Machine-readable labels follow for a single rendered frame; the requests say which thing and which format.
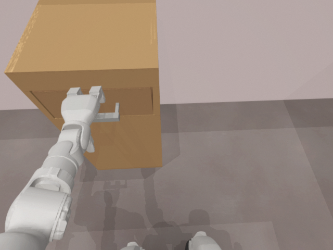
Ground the handle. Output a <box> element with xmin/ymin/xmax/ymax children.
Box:
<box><xmin>93</xmin><ymin>103</ymin><xmax>120</xmax><ymax>122</ymax></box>

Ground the robot right shin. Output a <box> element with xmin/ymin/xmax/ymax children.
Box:
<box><xmin>193</xmin><ymin>231</ymin><xmax>207</xmax><ymax>238</ymax></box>

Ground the robot left hand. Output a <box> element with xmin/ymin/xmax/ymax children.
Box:
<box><xmin>61</xmin><ymin>86</ymin><xmax>106</xmax><ymax>153</ymax></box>

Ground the drawer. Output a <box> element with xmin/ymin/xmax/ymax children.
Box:
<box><xmin>32</xmin><ymin>87</ymin><xmax>153</xmax><ymax>118</ymax></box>

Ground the robot shin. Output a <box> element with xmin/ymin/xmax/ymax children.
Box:
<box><xmin>127</xmin><ymin>242</ymin><xmax>138</xmax><ymax>246</ymax></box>
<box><xmin>193</xmin><ymin>231</ymin><xmax>207</xmax><ymax>238</ymax></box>

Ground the left robot forearm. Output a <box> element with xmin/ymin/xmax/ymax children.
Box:
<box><xmin>5</xmin><ymin>121</ymin><xmax>91</xmax><ymax>231</ymax></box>

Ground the robot left upper arm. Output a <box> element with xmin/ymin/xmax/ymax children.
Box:
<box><xmin>0</xmin><ymin>186</ymin><xmax>73</xmax><ymax>250</ymax></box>

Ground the cabinet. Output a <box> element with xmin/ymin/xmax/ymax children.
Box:
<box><xmin>4</xmin><ymin>0</ymin><xmax>162</xmax><ymax>170</ymax></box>

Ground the robot left shin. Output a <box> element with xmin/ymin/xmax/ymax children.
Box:
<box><xmin>127</xmin><ymin>242</ymin><xmax>138</xmax><ymax>246</ymax></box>

